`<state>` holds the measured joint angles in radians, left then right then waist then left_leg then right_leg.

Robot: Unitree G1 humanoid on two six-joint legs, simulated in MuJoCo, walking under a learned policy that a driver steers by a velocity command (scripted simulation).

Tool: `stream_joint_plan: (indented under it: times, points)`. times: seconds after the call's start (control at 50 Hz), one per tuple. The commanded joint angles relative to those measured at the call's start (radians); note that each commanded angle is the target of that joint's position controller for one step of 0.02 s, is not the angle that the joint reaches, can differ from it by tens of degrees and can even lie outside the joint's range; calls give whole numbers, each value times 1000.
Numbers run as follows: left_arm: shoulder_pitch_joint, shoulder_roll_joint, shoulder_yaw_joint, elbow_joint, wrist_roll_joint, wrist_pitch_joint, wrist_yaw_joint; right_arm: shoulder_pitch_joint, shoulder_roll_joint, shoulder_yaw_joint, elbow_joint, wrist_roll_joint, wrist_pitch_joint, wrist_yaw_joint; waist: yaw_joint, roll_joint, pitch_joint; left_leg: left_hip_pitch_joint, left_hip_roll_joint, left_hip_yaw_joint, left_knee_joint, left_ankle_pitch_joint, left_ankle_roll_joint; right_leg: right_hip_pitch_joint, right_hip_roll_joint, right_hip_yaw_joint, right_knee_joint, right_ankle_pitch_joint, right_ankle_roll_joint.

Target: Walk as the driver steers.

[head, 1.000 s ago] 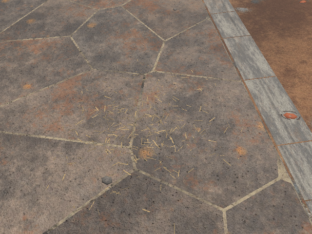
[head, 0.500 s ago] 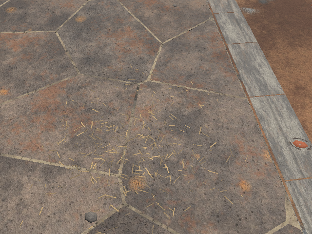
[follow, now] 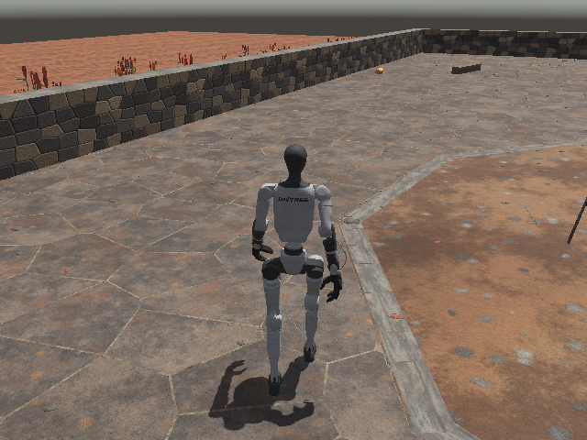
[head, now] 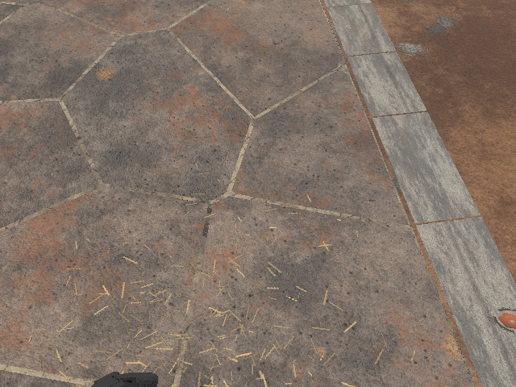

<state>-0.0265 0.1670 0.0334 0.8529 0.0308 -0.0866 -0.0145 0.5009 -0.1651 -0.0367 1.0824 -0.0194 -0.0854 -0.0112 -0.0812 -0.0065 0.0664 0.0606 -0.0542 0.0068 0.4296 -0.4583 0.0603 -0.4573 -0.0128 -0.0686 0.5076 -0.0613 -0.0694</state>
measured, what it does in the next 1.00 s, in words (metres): walks ahead, turning left: left foot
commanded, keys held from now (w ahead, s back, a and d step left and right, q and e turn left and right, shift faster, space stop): w+q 0.22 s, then q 0.54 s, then w+q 0.24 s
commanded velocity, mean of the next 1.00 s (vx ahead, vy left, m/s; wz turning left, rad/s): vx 0.27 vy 0.00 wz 0.54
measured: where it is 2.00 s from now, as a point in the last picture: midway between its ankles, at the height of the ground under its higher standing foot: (174, 372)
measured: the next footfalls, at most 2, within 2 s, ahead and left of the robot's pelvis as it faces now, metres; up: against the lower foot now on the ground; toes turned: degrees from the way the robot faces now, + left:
left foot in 0.48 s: +0.36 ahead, +0.11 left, +0.00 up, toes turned +20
right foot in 1.08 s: +0.41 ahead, -0.06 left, +0.00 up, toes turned +39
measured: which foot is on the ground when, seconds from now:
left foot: down 0.00-0.00, up 0.02-0.46, down 0.48-1.00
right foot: down 0.00-0.50, up 0.52-1.00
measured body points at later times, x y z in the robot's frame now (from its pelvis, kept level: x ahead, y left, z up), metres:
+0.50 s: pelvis +0.23 +0.02 +0.00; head +0.27 +0.04 +0.44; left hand +0.15 +0.25 -0.15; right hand +0.46 -0.16 -0.12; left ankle +0.32 +0.10 -0.73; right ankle +0.13 -0.10 -0.71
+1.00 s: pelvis +0.30 +0.02 +0.02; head +0.31 +0.04 +0.47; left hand +0.28 +0.32 -0.09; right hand +0.51 -0.18 -0.09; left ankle +0.32 +0.10 -0.72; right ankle +0.38 -0.10 -0.69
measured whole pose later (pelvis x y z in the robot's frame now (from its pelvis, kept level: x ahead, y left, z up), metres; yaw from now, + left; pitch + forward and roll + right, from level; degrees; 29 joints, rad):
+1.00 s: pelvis +0.30 +0.02 +0.02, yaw +34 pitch +3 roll -1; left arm 0.18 0.26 0.06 0.78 0.03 0.01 0.01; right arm 0.30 -0.27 -0.09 0.80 -0.02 0.02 0.01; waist -0.05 0.01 -0.03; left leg -0.31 -0.16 -0.18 0.37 -0.09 0.12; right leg -0.40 0.01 0.05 0.77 -0.41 0.03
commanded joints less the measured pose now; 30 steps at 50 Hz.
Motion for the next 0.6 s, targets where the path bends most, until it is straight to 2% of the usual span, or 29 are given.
stream_joint_plan:
  times: [0.02,0.04,0.06,0.08,0.12,0.14,0.18,0.22,0.28,0.34,0.4,0.44,0.46,0.48,0.5,0.52,0.54,0.56,0.58,0.6]
  points:
    - [470,321,92,51,39,-12,22,76,-17,-4,-112,59,-6,-1,171,-256,-399,-607,-26,24,779,-62,41,817,-474,662,-170,-172,-192]
    - [394,240,79,32,13,5,17,26,-130,-32,-100,30,6,-7,156,-105,-342,-667,36,-66,866,-22,56,716,-429,689,-214,-253,-178]
    - [302,163,56,20,5,3,15,-53,-130,-39,-117,21,9,-1,126,-46,-190,-686,77,-71,851,72,55,568,-389,519,-237,-245,-144]
    - [261,123,45,21,4,-4,13,-93,-101,-36,-127,16,10,5,110,-20,-110,-666,110,-67,812,131,50,451,-344,393,-275,-159,-116]
    - [265,85,34,42,-3,-14,24,-99,-82,-43,-132,-8,35,22,70,-66,-58,-616,141,-58,763,169,36,336,-275,228,-313,-64,-68]
    - [291,80,32,55,-7,-23,26,-98,-67,-43,-137,-11,49,29,61,-76,-60,-606,141,-51,757,183,31,322,-269,187,-321,-15,-63]
    - [329,93,35,70,-17,-38,27,-139,-55,-43,-160,-13,66,39,50,-73,-47,-652,149,-36,747,226,23,323,-262,114,-337,70,-62]
    - [354,107,38,76,-16,-43,27,-212,-58,-41,-191,-16,76,49,53,-66,-27,-717,161,-25,718,296,15,332,-257,53,-353,103,-63]
    - [360,106,33,80,-14,-43,31,-312,-56,-32,-237,-13,74,55,49,-65,17,-702,140,29,530,391,-5,306,-221,-80,-312,402,-58]
    - [378,142,37,81,-19,-36,40,-405,-42,-16,-272,-12,69,63,75,-85,10,-591,98,109,301,475,2,318,-206,-164,-263,520,-44]
    - [398,173,47,85,-22,-17,52,-393,-75,-21,-286,-24,68,63,71,-109,-34,-528,63,134,227,409,34,416,-238,-179,-151,650,-39]
    - [386,194,57,77,-24,2,62,-313,-109,-35,-272,-30,62,58,41,-117,-84,-448,20,140,187,321,70,458,-250,-179,9,736,-33]
    - [380,202,62,69,-24,14,62,-243,-127,-45,-255,-32,52,52,15,-96,-129,-373,-3,132,126,324,91,457,-247,-179,157,685,-23]
    - [379,211,66,62,-29,24,56,-162,-161,-58,-235,-41,36,40,-32,-27,-183,-241,6,91,2,487,118,395,-215,-193,379,491,18]
    - [429,150,54,23,-22,29,49,-154,-266,-81,-242,-39,25,27,14,133,-259,-22,251,-173,87,1008,169,152,-131,-191,657,-218,56]
    - [500,119,47,-20,-36,48,44,-148,-355,-107,-272,-4,45,23,42,225,-406,162,469,-560,61,1272,396,-90,44,-48,942,-646,100]
    - [434,144,47,-17,-14,58,43,-157,-320,-103,-295,19,70,13,19,59,-387,84,439,-500,-14,1041,382,-145,-13,68,949,-563,102]
    - [360,134,43,-34,-17,59,41,-235,-260,-87,-307,22,81,5,31,35,-247,-60,394,-420,-63,852,349,-167,-38,76,910,-473,102]
    - [325,135,45,-33,-11,59,44,-292,-205,-70,-309,21,86,2,64,-2,-144,-181,325,-356,-104,758,288,-154,-66,86,812,-410,101]
    - [319,147,49,-43,3,70,46,-304,-180,-63,-308,25,87,-2,84,23,-110,-250,275,-308,-118,733,249,-121,-79,93,743,-373,102]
